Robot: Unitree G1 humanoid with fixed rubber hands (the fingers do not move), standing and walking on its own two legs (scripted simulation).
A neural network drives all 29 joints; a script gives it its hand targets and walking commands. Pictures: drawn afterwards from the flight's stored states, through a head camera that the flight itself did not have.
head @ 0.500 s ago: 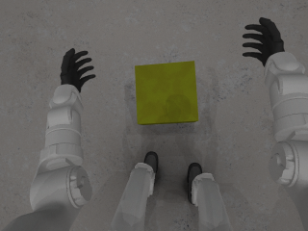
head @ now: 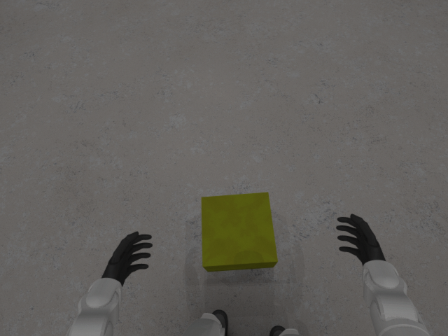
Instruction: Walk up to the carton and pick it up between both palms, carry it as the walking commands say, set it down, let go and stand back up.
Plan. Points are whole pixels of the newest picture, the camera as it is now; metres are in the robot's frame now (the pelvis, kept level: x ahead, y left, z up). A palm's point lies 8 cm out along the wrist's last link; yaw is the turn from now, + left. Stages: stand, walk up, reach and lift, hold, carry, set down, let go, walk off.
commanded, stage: let go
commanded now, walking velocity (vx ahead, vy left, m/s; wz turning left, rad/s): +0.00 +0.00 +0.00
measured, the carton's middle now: (237, 232) +0.45 +0.06 -0.67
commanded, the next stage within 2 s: stand in 0.70 s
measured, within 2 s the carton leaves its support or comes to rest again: neither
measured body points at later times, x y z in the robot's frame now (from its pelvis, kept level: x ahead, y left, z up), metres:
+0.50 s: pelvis +0.02 -0.01 +0.02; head +0.04 -0.01 +0.47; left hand +0.19 +0.22 -0.05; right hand +0.19 -0.24 -0.05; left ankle +0.02 +0.11 -0.72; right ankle -0.01 -0.13 -0.72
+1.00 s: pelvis +0.03 +0.00 +0.02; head +0.04 +0.03 +0.47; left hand +0.18 +0.30 -0.09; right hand +0.18 -0.29 -0.06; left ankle +0.02 +0.11 -0.72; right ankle -0.01 -0.13 -0.72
